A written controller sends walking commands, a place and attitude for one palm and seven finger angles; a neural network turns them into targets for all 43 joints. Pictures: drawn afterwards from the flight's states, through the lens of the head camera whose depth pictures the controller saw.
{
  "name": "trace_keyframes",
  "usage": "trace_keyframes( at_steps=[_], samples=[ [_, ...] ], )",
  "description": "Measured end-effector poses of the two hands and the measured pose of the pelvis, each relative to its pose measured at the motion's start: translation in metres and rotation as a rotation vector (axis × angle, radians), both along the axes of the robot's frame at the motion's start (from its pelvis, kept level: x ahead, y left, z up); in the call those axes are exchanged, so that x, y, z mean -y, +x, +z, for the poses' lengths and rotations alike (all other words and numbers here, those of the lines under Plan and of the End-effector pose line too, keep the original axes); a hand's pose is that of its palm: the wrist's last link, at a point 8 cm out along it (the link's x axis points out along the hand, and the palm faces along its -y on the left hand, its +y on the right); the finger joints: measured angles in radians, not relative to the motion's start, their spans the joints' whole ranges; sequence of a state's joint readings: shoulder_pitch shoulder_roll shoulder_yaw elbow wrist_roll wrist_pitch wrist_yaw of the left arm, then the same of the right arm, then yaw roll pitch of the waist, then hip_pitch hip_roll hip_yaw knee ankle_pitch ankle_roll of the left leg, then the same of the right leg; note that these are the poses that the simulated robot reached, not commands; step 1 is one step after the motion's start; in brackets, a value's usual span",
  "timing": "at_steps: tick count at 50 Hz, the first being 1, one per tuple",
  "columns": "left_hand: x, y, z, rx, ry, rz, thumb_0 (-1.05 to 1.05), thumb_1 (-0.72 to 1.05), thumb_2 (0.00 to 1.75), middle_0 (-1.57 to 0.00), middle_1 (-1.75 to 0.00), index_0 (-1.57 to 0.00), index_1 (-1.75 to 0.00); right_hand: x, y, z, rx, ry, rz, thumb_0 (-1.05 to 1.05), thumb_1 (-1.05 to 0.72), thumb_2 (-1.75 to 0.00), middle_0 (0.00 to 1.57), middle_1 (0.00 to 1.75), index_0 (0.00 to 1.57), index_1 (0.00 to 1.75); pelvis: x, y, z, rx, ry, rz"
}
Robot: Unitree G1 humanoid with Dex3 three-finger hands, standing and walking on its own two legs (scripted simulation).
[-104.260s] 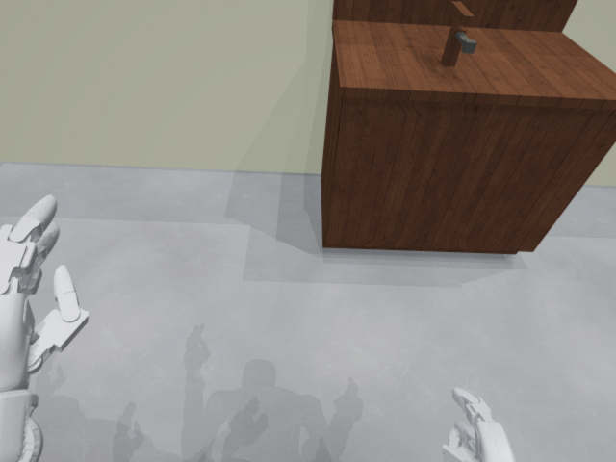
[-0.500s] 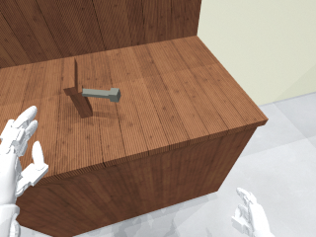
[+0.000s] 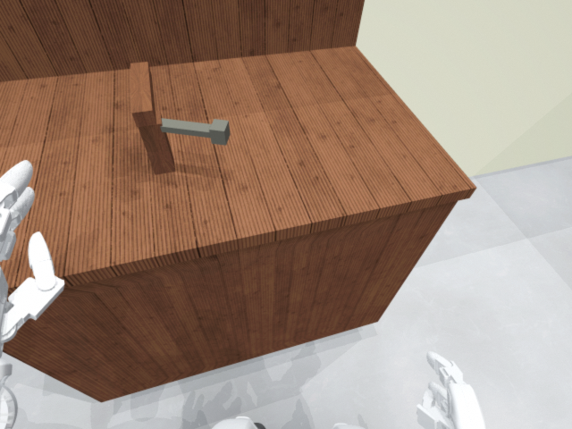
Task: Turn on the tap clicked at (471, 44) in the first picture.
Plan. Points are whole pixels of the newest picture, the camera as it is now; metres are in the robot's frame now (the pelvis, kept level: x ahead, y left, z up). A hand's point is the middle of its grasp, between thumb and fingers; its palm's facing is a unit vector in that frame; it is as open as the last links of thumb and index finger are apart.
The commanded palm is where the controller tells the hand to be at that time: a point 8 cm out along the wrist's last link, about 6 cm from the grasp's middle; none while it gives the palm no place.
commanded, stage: step back with the hand held close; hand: left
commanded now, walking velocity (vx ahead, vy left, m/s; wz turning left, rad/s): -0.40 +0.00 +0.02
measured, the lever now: (220, 132) +0.52 +0.15 +0.11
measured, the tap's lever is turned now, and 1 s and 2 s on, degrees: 66 66 66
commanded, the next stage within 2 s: stop stepping back and stand still in 0.40 s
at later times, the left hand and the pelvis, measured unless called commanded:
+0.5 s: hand (17, 390) +0.13 +0.24 +0.16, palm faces +0.32 -0.86 -0.40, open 7.4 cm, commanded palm +0.06 +0.28 +0.19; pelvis -0.10 +0.00 +0.00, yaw -1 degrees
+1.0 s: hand out of the picture +0.00 +0.21 +0.16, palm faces +0.36 -0.88 -0.30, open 7.4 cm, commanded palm -0.06 +0.26 +0.19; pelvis -0.21 -0.02 +0.00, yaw +2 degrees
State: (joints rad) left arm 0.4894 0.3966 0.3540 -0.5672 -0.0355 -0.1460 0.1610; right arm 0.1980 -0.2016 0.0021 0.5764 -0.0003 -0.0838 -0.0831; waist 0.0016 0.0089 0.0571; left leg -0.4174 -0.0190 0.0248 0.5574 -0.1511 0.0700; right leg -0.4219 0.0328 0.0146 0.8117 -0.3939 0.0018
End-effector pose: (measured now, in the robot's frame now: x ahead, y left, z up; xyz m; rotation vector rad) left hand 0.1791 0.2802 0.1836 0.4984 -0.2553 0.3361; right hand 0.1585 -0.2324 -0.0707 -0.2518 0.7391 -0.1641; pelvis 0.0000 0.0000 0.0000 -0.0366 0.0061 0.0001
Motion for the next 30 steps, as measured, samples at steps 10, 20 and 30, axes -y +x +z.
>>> trace_keyframes(
  at_steps=[10,20,30],
  samples=[
    [0.017,-0.026,0.000,-0.017,-0.023,-0.003,0.01,0.90,0.90,-0.21,-0.30,-0.20,-0.30,-0.011,-0.029,-0.009,-0.005,0.078,0.046,0.01,-0.90,-0.90,0.20,0.30,0.20,0.30,0.011,-0.036,0.003,-0.039,-0.016,-0.031],
    [0.022,-0.063,-0.001,0.028,-0.041,-0.112,0.01,0.89,0.89,-0.22,-0.30,-0.21,-0.31,0.013,-0.062,0.010,-0.006,-0.012,-0.019,0.01,-0.90,-0.90,0.20,0.30,0.20,0.30,0.007,-0.070,0.003,-0.049,0.012,-0.001],
    [0.007,-0.124,-0.002,-0.006,-0.046,-0.059,0.01,0.90,0.89,-0.21,-0.30,-0.21,-0.31,0.000,-0.119,0.021,0.054,0.020,0.007,0.01,-0.90,-0.90,0.20,0.30,0.20,0.30,0.003,-0.133,0.007,0.010,0.001,-0.006]
  ],
)
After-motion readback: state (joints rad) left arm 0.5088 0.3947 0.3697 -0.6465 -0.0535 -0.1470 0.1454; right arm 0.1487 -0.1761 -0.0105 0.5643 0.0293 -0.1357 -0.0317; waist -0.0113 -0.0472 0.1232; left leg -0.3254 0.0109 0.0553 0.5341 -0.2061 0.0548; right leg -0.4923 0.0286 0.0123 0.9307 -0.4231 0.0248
